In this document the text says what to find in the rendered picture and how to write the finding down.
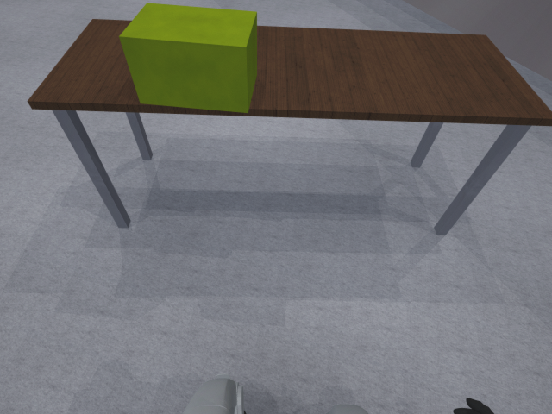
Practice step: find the robot left thigh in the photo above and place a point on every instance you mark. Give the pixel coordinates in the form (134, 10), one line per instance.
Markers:
(217, 396)

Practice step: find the carton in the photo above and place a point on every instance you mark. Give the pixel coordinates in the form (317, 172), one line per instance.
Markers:
(192, 57)

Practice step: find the table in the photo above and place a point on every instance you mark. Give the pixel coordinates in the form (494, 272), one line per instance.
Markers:
(324, 73)

